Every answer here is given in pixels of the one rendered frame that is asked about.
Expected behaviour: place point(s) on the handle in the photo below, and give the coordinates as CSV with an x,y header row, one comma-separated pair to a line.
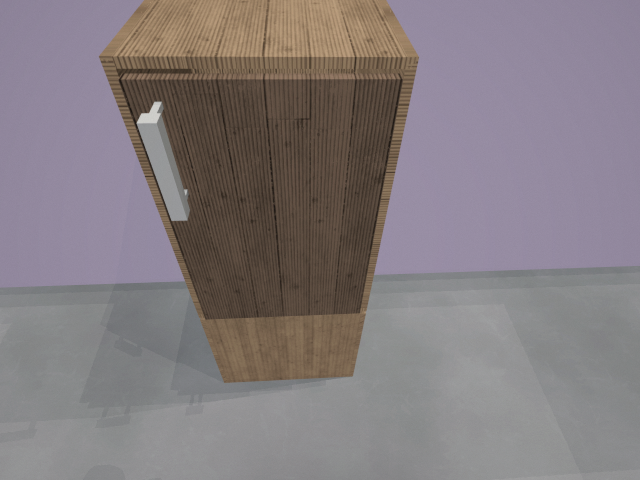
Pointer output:
x,y
157,145

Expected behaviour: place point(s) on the cupboard door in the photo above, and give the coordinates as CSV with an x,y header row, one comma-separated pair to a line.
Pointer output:
x,y
285,173

